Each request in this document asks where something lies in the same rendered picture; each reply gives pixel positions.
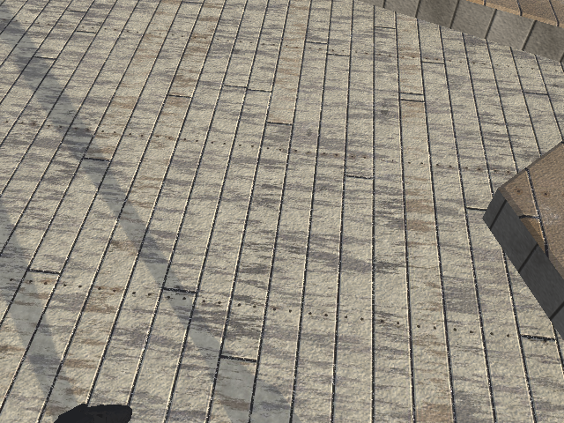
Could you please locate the left robot hand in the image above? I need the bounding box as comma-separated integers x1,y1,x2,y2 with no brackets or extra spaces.
54,404,132,423

